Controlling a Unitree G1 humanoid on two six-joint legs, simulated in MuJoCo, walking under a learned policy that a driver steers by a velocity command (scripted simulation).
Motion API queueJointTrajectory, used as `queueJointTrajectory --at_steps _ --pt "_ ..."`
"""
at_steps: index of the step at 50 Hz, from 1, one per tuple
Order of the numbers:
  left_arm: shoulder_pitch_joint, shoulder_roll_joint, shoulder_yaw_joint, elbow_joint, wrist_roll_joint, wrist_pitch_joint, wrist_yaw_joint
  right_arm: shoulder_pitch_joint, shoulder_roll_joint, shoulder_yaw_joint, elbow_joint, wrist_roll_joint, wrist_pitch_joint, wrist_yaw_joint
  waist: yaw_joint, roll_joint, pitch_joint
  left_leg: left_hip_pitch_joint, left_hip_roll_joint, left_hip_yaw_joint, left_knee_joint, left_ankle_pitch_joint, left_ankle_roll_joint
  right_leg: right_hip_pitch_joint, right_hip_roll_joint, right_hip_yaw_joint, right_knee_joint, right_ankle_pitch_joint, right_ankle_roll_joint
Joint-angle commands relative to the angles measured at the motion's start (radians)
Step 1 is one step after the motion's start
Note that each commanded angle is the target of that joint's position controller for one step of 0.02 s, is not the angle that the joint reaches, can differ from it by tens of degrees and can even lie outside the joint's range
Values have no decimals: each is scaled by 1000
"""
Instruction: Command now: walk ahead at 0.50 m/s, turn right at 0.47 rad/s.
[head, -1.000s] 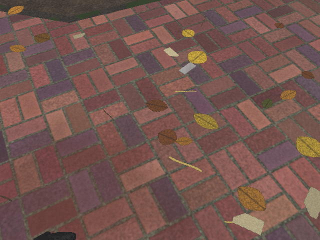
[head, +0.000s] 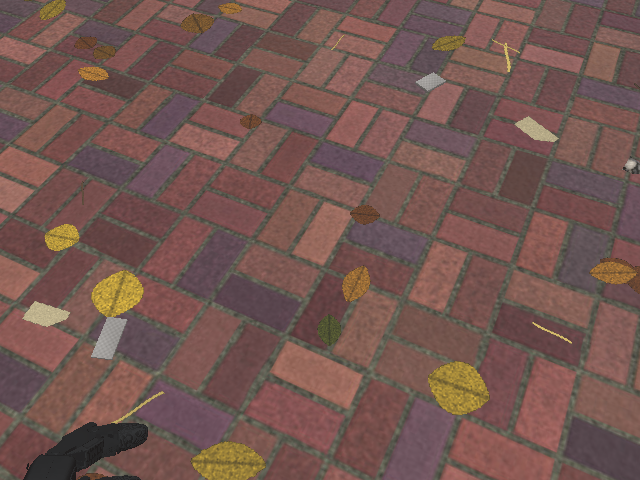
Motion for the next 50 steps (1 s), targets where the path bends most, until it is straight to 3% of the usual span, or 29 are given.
queueJointTrajectory --at_steps 1,2,3,4,5,6,7,10,13,17,20,22,24,25,26,27,28,29,30,31,32,33,35,37,43,47,50 --pt "386 276 107 34 -4 7 39 7 -61 5 -97 -45 -14 -3 194 -158 -279 -548 68 -35 711 323 69 812 -164 354 -52 6 -167" --pt "367 299 96 0 -3 -14 31 39 -43 28 -125 -34 -47 10 152 -235 -465 -773 -85 -244 956 -151 46 956 -356 876 -231 -177 -336" --pt "358 204 71 15 6 -27 23 -72 -144 -1 -129 10 -64 22 204 -90 -382 -865 -23 -331 986 -68 55 899 -323 757 -275 -198 -268" --pt "313 184 62 24 7 -36 22 -127 -138 3 -152 23 -75 25 183 -80 -240 -883 16 -311 928 13 71 756 -285 600 -278 -132 -226" --pt "244 158 52 26 7 -41 23 -140 -120 6 -139 3 -77 17 139 1 -168 -837 61 -306 847 86 71 611 -239 489 -283 -35 -187" --pt "193 118 37 22 14 -45 22 -143 -117 2 -127 -18 -68 11 108 10 -114 -777 84 -304 783 138 71 508 -193 401 -309 77 -157" --pt "173 121 35 18 25 -49 26 -97 -114 1 -121 -17 -56 14 72 -48 -121 -715 95 -311 769 169 60 438 -195 379 -334 147 -172" --pt "174 126 36 46 19 -68 32 -83 -80 6 -102 -27 -29 13 55 -21 -92 -688 95 -293 673 232 22 355 -169 281 -394 221 -180" --pt "210 136 37 81 18 -69 46 -188 -52 15 -133 -34 -26 13 86 -16 -43 -753 89 -288 490 404 0 363 -144 210 -419 241 -156" --pt "264 155 39 126 11 -65 54 -311 -24 28 -161 -22 -39 29 138 -31 -6 -704 43 -263 246 601 10 375 -130 162 -434 126 -118" --pt "312 162 42 167 5 -58 54 -378 -33 29 -186 -16 -46 44 162 -33 24 -727 24 -269 161 591 35 458 -173 183 -407 109 -117" --pt "328 169 46 188 2 -49 58 -392 -45 26 -200 -18 -51 56 155 -40 28 -747 16 -276 120 524 63 537 -209 200 -365 160 -104" --pt "324 178 50 201 1 -39 64 -358 -61 20 -197 -19 -54 62 129 -56 8 -695 -2 -263 98 443 92 587 -225 206 -314 269 -83" --pt "311 186 52 202 2 -35 66 -308 -77 12 -185 -20 -55 60 99 -70 -26 -613 -30 -237 91 403 110 596 -213 196 -253 418 -70" --pt "294 183 48 201 5 -29 67 -193 -106 -5 -153 -23 -56 53 34 -63 -100 -448 -65 -202 70 413 138 579 -172 162 -114 572 -48" --pt "299 150 32 192 16 -26 70 -34 -156 -24 -117 -29 -55 45 -33 -31 -232 -176 2 -262 113 461 185 457 -120 122 108 499 -15" --pt "424 58 4 170 16 -40 64 81 -252 -48 -101 -47 -51 40 -8 187 -400 233 258 -693 93 324 342 63 29 67 508 99 67" --pt "413 65 -1 184 10 -59 60 119 -187 -32 -82 -25 -47 46 -29 292 -461 318 325 -997 -75 160 393 -117 104 172 675 -465 79" --pt "324 148 20 164 -14 -71 52 57 -135 -13 -90 -14 -46 43 -34 203 -306 216 302 -891 -103 45 341 -222 37 201 752 -433 68" --pt "244 153 18 142 -20 -78 51 -13 -111 -5 -103 -19 -40 38 -16 127 -196 72 266 -763 -123 64 305 -233 -18 159 720 -344 59" --pt "199 145 19 132 -6 -79 53 -71 -92 2 -108 -28 -38 38 13 79 -107 -74 229 -669 -155 153 293 -212 -57 132 648 -271 61" --pt "204 139 25 137 5 -72 55 -104 -65 12 -115 -39 -42 39 46 88 -76 -166 194 -603 -184 240 281 -154 -90 136 589 -218 63" --pt "255 101 20 158 8 -54 57 -120 -62 13 -111 -39 -51 40 81 114 -77 -249 166 -528 -231 341 290 -77 -106 125 540 -178 79" --pt "235 83 15 152 14 -43 62 -111 -84 8 -95 -32 -59 37 88 103 -55 -278 160 -463 -265 426 304 -98 -116 112 471 -128 101" --pt "32 41 -3 107 15 -61 49 -38 -120 0 -53 -19 -44 16 24 78 -14 -239 105 -316 -286 504 258 -96 -88 68 93 188 122" --pt "-79 44 -6 73 4 -72 28 38 -134 -4 -11 -11 -25 12 -14 78 14 -132 152 -328 -253 491 255 -105 -60 60 -28 200 107" --pt "-92 70 2 56 5 -81 14 52 -144 -11 8 -5 -6 5 11 88 15 -49 195 -371 -179 570 235 -82 -45 75 -86 93 74"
